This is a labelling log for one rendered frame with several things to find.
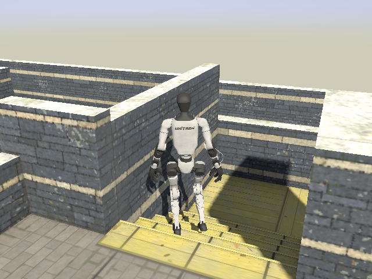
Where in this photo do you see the robot head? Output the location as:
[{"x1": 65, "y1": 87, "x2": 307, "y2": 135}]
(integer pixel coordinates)
[{"x1": 174, "y1": 92, "x2": 195, "y2": 121}]

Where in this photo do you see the robot right forearm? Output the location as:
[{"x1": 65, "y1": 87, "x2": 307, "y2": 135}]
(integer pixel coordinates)
[{"x1": 208, "y1": 141, "x2": 221, "y2": 169}]

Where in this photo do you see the robot right upper arm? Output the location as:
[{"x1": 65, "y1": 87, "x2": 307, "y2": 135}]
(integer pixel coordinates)
[{"x1": 197, "y1": 117, "x2": 213, "y2": 150}]

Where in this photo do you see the robot left upper arm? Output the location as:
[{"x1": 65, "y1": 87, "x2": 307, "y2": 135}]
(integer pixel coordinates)
[{"x1": 157, "y1": 118, "x2": 173, "y2": 151}]

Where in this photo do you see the right robot hand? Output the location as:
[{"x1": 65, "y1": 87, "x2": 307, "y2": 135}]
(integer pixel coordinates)
[{"x1": 209, "y1": 166, "x2": 223, "y2": 182}]

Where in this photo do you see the robot left shin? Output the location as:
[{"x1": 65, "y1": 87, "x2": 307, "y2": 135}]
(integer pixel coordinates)
[{"x1": 170, "y1": 189, "x2": 180, "y2": 230}]

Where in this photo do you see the robot left forearm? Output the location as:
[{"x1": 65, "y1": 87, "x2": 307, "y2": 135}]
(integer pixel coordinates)
[{"x1": 151, "y1": 142, "x2": 163, "y2": 169}]

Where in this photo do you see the left robot hand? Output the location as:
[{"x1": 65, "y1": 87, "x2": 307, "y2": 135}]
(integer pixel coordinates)
[{"x1": 149, "y1": 168, "x2": 163, "y2": 183}]

